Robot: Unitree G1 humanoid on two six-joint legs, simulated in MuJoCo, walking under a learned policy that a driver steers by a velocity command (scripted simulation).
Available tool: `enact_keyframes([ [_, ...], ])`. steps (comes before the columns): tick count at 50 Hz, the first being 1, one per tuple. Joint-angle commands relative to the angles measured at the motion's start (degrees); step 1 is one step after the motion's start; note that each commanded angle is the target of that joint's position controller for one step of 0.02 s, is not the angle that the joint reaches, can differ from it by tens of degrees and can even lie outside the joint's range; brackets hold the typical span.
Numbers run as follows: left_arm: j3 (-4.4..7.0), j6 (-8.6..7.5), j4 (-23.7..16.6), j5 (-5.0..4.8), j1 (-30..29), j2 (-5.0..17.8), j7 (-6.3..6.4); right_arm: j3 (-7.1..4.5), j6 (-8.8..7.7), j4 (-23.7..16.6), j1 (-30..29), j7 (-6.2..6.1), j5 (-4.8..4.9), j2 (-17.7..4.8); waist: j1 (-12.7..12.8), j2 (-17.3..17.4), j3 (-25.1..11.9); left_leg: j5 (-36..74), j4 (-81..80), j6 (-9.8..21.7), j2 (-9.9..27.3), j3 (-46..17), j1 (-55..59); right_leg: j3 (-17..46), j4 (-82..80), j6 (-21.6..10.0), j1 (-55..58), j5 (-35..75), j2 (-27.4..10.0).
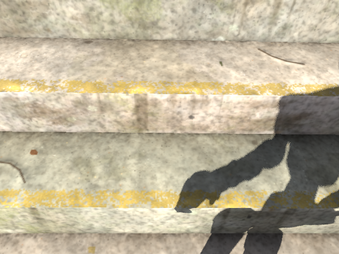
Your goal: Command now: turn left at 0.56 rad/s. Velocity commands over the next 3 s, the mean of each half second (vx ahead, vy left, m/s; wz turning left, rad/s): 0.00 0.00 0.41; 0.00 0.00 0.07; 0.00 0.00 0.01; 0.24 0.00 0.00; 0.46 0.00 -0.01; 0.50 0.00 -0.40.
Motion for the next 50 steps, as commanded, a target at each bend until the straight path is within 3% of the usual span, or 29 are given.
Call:
enact_keyframes([
  [1,1.01,-1.45,-5.45,-1.9,-0.47,3.32,0.92,-1.93,-0.37,-4.89,-1.4,0.4,-0.87,-7.39,1.45,11.28,-5.6,40.32,-10.24,7.9,15.95,-18.68,10.11,1.17,-18.79,-0.91,8.37,-11.38,1.31],
  [2,1.21,-1.81,-5.36,-2.81,1.13,3.62,1.54,-1.99,-0.3,-4.63,-0.57,0.95,-0.43,-7.52,2.14,11.47,-4.65,40.0,-9.92,6.89,14.76,-18.85,10.31,0.28,-28.09,-0.5,12.41,-10.71,1.93],
  [3,1.29,-2.19,-4.81,-2.98,3.46,3.54,1.88,-2.06,-0.28,-4.84,-1.4,1.46,0.66,-7.82,3.96,10.65,-3.9,39.21,-8.06,5.24,13.02,-17.94,9.53,-0.04,-38.45,-0.54,18.23,-2.34,1.56],
  [4,1.74,-2.64,-4.31,-1.87,3.41,5.23,2.56,-1.94,-0.3,-4.92,-2.03,2.18,1.98,-6.46,3.52,4.4,-3.25,32.64,-1.09,3.02,10.02,-14.0,5.49,2.14,-43.9,-1.36,24.03,5.82,-0.84],
  [5,2.21,-3.15,-5.39,-0.39,2.37,9.15,3.1,-1.31,-0.93,-5.29,0.67,2.85,2.81,-3.03,1.27,-8.97,-4.9,1.76,11.98,-0.83,4.8,-5.26,-8.43,14.01,-44.1,-5.06,35.92,36.89,-13.51],
  [6,3.27,-2.63,-6.52,-0.4,4.03,12.1,2.78,-2.04,-0.86,-6.42,2.32,3.17,2.58,-6.53,3.35,-18.91,-12.02,-18.93,26.06,-4.71,-0.1,4.56,-16.07,25.24,-40.91,-15.98,40.04,57.92,-25.12],
  [7,3.22,-2.63,-7.86,0.08,4.76,9.74,2.58,-2.72,-0.92,-4.97,0.38,3.5,1.18,-9.11,4.59,-10.04,-14.0,-18.02,38.83,-6.29,3.8,5.06,-18.45,24.59,-40.52,-18.8,39.09,52.71,-25.0],
  [8,2.37,-2.54,-7.9,0.18,3.99,7.1,2.81,-2.63,-0.63,-4.28,-2.72,3.94,0.31,-8.24,4.39,-4.31,-10.52,-12.54,44.84,-7.04,5.03,3.18,-19.75,19.94,-41.05,-17.31,35.81,38.71,-20.61],
  [9,1.96,-2.42,-7.91,0.5,1.72,6.36,3.05,-2.28,-0.08,-4.28,-3.29,4.55,-0.38,-6.85,2.34,-2.85,-6.57,-7.8,48.45,-7.65,5.7,1.91,-21.33,15.7,-42.2,-14.27,32.31,25.94,-16.57],
  [10,1.9,-2.75,-7.42,0.56,1.43,6.41,3.4,-1.87,0.61,-5.04,-4.32,5.14,-1.04,-5.71,1.87,-3.29,-4.29,-3.74,50.48,-7.71,5.75,0.89,-21.85,12.89,-42.73,-13.28,29.61,22.44,-14.08],
  [11,2.47,-2.92,-5.69,1.44,2.87,8.18,3.33,-0.79,1.1,-7.48,-6.29,5.53,-0.27,-4.67,0.88,-3.25,-0.17,-1.54,44.84,-8.49,5.16,0.18,-25.02,10.42,-43.39,-13.34,28.52,13.66,-11.37],
  [12,2.37,-2.81,-6.07,1.35,3.02,7.64,3.16,-0.46,1.44,-6.81,-5.99,5.95,-0.02,-4.57,1.5,-3.67,0.08,-0.97,43.23,-9.18,4.12,1.1,-25.3,9.7,-43.81,-13.5,29.4,12.74,-10.99],
  [16,2.59,-2.49,-5.97,0.94,4.72,8.85,3.62,0.48,2.33,-8.03,-6.56,5.76,0.19,-4.4,2.82,-6.13,-2.62,-4.48,30.65,-10.67,5.07,3.13,-24.23,9.44,-44.74,-14.66,33.95,11.24,-12.81],
  [17,2.08,-2.63,-7.39,1.08,1.13,7.02,3.4,0.47,2.51,-4.62,-2.46,5.64,-0.22,-4.27,1.96,-5.87,-6.43,-2.2,28.69,-9.69,6.62,6.04,-15.04,5.28,-44.18,-12.92,30.82,18.73,-12.02],
  [18,2.0,-2.72,-7.39,1.24,-0.59,7.38,3.13,0.86,2.64,-4.65,-1.55,5.52,0.53,-3.61,0.73,-8.24,-6.79,-4.06,21.65,-8.66,8.01,8.4,-9.26,2.42,-44.0,-12.17,27.69,19.87,-10.71],
  [20,2.56,-2.85,-6.32,1.2,2.2,7.98,2.51,1.59,2.58,-5.19,-4.21,5.0,1.53,-2.93,3.62,-9.99,-4.96,-7.06,9.36,-6.0,8.61,12.13,-3.82,3.21,-44.72,-12.06,25.9,16.62,-11.23],
  [21,2.87,-2.79,-6.0,1.11,3.65,8.41,2.31,1.5,2.42,-4.96,-3.78,4.53,1.55,-2.96,4.26,-9.67,-4.09,-4.78,6.06,-5.13,8.56,13.01,-1.18,4.88,-44.01,-12.22,24.78,17.13,-12.63],
  [23,2.97,-2.16,-5.06,0.44,3.86,8.49,2.07,1.6,1.57,-3.53,0.7,3.9,1.37,-1.53,2.15,-8.38,-3.93,2.0,-7.69,-3.41,8.16,13.97,6.38,4.81,-40.91,-10.25,22.62,13.03,-11.96],
  [24,3.12,-1.92,-3.89,0.34,5.51,8.12,1.7,1.66,1.05,-3.19,0.79,3.7,1.13,-1.93,2.47,-5.32,-2.26,4.46,-13.34,-3.15,8.13,12.74,8.28,3.94,-39.12,-8.65,21.16,9.5,-10.63],
  [25,3.01,-1.84,-3.5,0.2,6.21,6.48,1.18,1.48,-0.06,-3.89,1.02,3.67,0.29,-3.38,2.29,1.01,-1.89,9.73,-16.52,-2.94,13.21,5.04,12.73,1.83,-32.46,-6.17,16.53,2.71,-8.58],
  [26,2.14,-1.46,-3.79,-1.24,7.54,3.02,0.77,1.81,-0.68,-5.25,-0.45,3.09,-0.79,-4.41,3.52,10.73,-4.8,19.33,-17.78,1.63,23.35,-7.43,14.07,-0.78,-28.87,-2.15,10.85,-8.79,-5.27],
  [27,2.45,-0.78,-1.52,-2.11,9.71,4.38,0.83,2.08,-0.89,-6.09,1.41,2.86,-0.56,-2.36,0.67,14.96,-6.87,11.61,-24.03,8.24,28.31,-14.55,4.92,-0.53,-23.78,-0.27,19.8,-10.36,-4.4],
  [28,2.87,-0.57,-0.6,-2.03,9.99,4.8,0.76,2.71,-1.0,-5.69,-0.48,2.72,-0.36,-0.98,2.26,14.92,-2.77,3.93,-26.58,9.9,27.31,-14.64,0.15,0.34,-21.37,0.28,22.29,-7.89,-4.53],
  [29,2.82,-0.56,0.37,-1.62,10.21,4.43,0.74,3.26,-1.04,-5.35,-2.05,2.57,0.05,0.21,3.46,13.15,-0.04,-0.95,-27.07,9.1,25.46,-11.99,-1.51,0.71,-22.51,0.5,22.44,-6.91,-4.29],
  [31,2.35,-1.1,2.21,-0.41,11.78,3.58,0.39,3.46,-1.39,-4.39,-3.03,2.43,0.49,0.24,5.84,7.88,2.77,0.16,-23.3,3.5,19.45,-5.12,0.38,0.66,-36.16,-0.54,23.87,-2.42,-4.22],
  [32,2.29,-1.34,3.65,0.16,12.21,3.93,0.41,2.85,-1.64,-3.49,-1.14,2.66,0.74,-0.61,4.96,5.26,3.27,1.74,-21.31,1.4,17.33,-2.56,2.33,0.76,-40.59,-1.15,24.51,0.4,-3.81],
  [34,2.55,-1.77,5.28,0.05,12.03,5.43,0.66,2.1,-2.21,-1.82,3.8,3.41,1.18,-1.05,2.21,2.08,2.06,4.9,-20.54,-0.5,15.29,0.37,5.69,2.47,-43.15,-2.0,24.22,2.69,-5.3],
  [36,2.26,-2.32,6.57,-0.51,12.13,4.21,0.68,1.83,-2.37,-0.06,4.33,3.48,1.13,-1.05,2.4,2.76,1.82,7.91,-19.05,-0.77,14.91,2.09,8.7,2.95,-45.26,-2.39,23.24,3.01,-5.7],
  [50,1.58,-2.41,11.46,-0.34,15.56,3.45,1.66,1.83,-1.89,7.1,8.76,3.28,1.32,-0.38,2.34,1.29,3.15,9.08,-20.05,-0.37,15.07,3.49,7.24,2.89,-46.82,-3.5,26.88,3.64,-6.15],
])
